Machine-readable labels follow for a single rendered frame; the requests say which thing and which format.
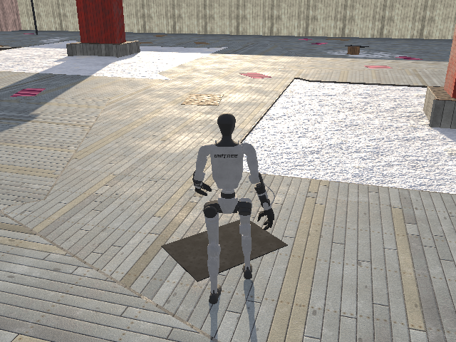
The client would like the right robot thigh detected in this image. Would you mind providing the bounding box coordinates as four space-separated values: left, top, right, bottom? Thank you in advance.
237 197 252 236

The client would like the robot left upper arm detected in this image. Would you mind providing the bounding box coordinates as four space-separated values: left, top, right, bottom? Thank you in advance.
194 143 212 181

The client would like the robot left hand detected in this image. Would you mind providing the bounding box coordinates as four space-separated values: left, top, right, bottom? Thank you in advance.
195 183 212 196

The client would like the robot right hand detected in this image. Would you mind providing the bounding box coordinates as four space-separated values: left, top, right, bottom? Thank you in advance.
257 208 274 230

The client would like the robot head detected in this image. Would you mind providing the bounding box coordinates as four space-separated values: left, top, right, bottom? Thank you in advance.
215 113 239 147

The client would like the left robot forearm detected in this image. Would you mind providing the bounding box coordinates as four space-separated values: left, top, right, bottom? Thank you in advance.
192 170 203 189

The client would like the robot right upper arm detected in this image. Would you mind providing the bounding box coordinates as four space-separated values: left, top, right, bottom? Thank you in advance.
242 143 260 184

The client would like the right robot forearm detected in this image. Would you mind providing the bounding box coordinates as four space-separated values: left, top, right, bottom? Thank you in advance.
254 172 271 210

